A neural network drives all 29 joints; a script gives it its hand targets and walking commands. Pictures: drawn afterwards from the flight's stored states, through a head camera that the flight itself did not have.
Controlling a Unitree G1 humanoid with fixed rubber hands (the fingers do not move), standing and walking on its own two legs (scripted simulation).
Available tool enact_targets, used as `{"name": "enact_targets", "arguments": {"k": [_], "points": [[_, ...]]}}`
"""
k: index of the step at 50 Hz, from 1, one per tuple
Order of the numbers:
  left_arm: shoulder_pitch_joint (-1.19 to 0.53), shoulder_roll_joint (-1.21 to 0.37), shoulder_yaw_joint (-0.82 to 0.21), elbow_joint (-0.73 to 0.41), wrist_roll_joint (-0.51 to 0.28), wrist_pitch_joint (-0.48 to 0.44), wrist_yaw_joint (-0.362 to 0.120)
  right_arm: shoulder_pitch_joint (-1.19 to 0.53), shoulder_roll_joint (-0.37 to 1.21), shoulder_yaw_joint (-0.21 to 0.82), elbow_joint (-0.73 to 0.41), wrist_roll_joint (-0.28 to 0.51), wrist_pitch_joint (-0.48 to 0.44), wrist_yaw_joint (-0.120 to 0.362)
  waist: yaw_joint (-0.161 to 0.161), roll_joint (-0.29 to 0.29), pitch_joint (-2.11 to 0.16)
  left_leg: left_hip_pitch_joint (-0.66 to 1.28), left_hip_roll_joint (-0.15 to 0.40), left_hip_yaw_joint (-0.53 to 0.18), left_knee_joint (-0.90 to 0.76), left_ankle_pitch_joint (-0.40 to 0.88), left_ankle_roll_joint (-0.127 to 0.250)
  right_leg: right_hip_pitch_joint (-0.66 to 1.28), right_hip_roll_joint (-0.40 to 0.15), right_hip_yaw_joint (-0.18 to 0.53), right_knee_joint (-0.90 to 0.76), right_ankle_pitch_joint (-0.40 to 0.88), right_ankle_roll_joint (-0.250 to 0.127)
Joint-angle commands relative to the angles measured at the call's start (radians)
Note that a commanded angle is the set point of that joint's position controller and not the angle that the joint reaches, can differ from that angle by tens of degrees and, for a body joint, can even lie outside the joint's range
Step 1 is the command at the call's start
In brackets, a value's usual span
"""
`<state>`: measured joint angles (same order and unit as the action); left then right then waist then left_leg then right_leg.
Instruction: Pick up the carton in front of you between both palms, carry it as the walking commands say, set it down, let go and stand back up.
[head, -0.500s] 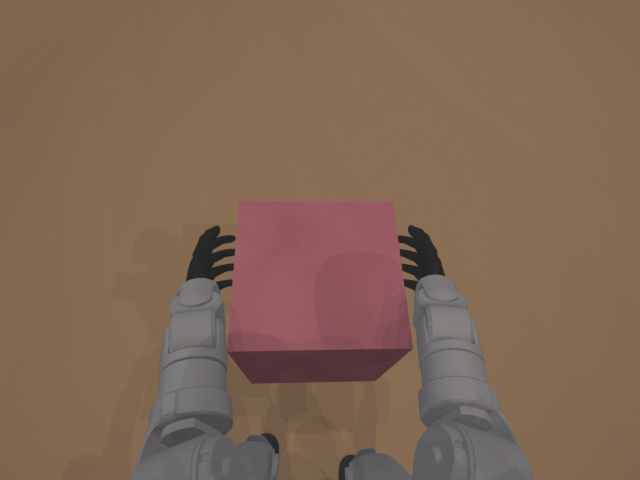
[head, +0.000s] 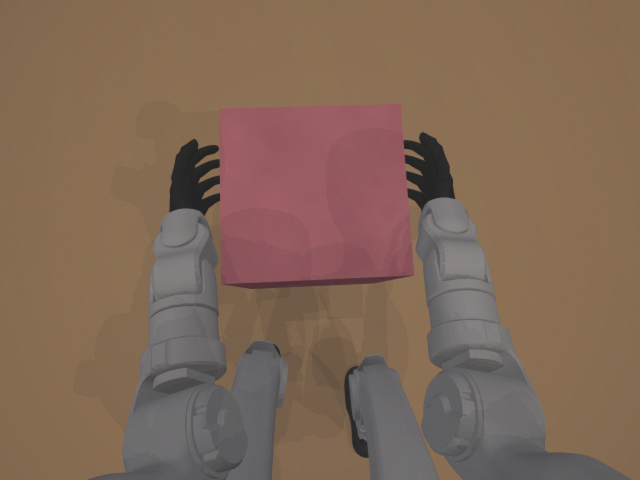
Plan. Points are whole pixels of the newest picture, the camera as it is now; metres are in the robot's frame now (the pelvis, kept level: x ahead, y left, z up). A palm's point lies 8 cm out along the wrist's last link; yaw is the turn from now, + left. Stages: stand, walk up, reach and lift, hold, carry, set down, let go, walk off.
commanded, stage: set down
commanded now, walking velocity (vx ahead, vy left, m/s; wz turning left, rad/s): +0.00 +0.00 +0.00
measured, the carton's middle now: (312, 214) +0.44 +0.04 -0.16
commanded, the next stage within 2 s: none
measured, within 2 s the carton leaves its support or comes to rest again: rests again in 1.62 s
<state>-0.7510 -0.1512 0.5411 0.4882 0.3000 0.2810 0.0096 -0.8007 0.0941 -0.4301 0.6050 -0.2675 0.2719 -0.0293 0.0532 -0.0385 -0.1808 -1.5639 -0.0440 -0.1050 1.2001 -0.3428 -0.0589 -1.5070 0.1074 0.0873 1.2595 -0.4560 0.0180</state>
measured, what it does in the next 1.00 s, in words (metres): lowers itself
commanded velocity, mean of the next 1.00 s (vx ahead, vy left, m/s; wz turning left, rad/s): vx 0.00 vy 0.00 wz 0.00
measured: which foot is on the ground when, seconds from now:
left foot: down 0.00-1.00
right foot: down 0.00-1.00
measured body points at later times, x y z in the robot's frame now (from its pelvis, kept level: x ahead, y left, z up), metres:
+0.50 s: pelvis -0.03 +0.01 -0.13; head +0.27 +0.02 +0.20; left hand +0.44 +0.19 -0.24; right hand +0.51 -0.11 -0.24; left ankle +0.09 +0.14 -0.60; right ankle +0.04 -0.12 -0.60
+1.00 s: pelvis -0.04 -0.01 -0.22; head +0.33 -0.01 +0.03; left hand +0.46 +0.20 -0.39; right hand +0.54 -0.09 -0.40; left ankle +0.09 +0.14 -0.60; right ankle +0.04 -0.12 -0.60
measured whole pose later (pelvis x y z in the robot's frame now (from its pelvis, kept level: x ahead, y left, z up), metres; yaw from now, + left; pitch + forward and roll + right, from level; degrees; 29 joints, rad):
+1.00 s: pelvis -0.04 -0.01 -0.22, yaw +1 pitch +45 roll +4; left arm -1.25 0.00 0.57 0.69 0.10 0.25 0.16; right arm -1.51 -0.29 -0.10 1.05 -0.07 0.25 -0.07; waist 0.12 -0.01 0.20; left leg -2.28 -0.10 -0.09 1.97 -0.49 -0.13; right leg -2.25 0.18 0.08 2.08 -0.62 0.04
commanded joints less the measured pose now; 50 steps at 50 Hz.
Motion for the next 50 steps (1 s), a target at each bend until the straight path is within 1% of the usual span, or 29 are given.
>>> {"name": "enact_targets", "arguments": {"k": [1,11,19,27,35,43,48,50], "points": [[-0.547,-0.881,-0.58,0.142,-0.116,0.01,-0.24,-0.56,0.883,0.526,0.1,0.11,-0.017,0.262,0.022,-0.007,-0.82,0.513,-0.095,0.136,0.022,0.266,0.02,0.213,0.064,-0.092,-0.084,0.225,0.014],[-0.727,-0.875,-0.604,0.103,-0.166,-0.003,-0.155,-0.718,0.805,0.512,0.16,0.156,-0.032,0.258,0.017,0.021,-0.972,0.439,-0.103,0.148,0.196,0.249,-0.012,0.001,0.086,-0.129,0.115,0.171,0.005],[-0.864,-0.831,-0.583,0.087,-0.188,0.0,-0.114,-0.835,0.749,0.499,0.214,0.183,-0.025,0.252,0.026,0.017,-1.008,0.36,-0.108,0.169,0.32,0.207,-0.022,-0.101,0.087,-0.14,0.237,0.129,0.005],[-0.978,-0.762,-0.515,0.102,-0.188,-0.012,-0.101,-0.927,0.694,0.476,0.286,0.183,-0.027,0.238,0.043,-0.017,-0.97,0.229,-0.106,0.196,0.432,0.177,-0.023,-0.159,0.081,-0.141,0.334,0.11,0.008],[-1.074,-0.68,-0.466,0.108,-0.207,-0.031,-0.1,-1.019,0.635,0.493,0.329,0.204,-0.04,0.212,0.07,-0.06,-0.951,0.109,-0.095,0.219,0.546,0.182,-0.025,-0.171,0.072,-0.131,0.43,0.129,0.01],[-1.158,-0.6,-0.454,0.108,-0.258,-0.052,-0.101,-1.106,0.569,0.543,0.348,0.249,-0.053,0.186,0.103,-0.1,-0.942,0.022,-0.075,0.237,0.66,0.205,-0.031,-0.148,0.058,-0.118,0.541,0.177,0.012],[-1.208,-0.561,-0.464,0.101,-0.3,-0.067,-0.098,-1.16,0.532,0.587,0.353,0.291,-0.066,0.175,0.122,-0.117,-0.947,0.005,-0.064,0.246,0.728,0.238,-0.033,-0.132,0.05,-0.112,0.61,0.222,0.011],[-1.209,-0.602,-0.478,0.093,-0.334,-0.075,-0.098,-1.206,0.542,0.607,0.301,0.314,-0.079,0.169,0.109,-0.13,-0.966,0.018,-0.065,0.241,0.745,0.261,-0.029,-0.148,0.052,-0.118,0.623,0.229,0.012]]}}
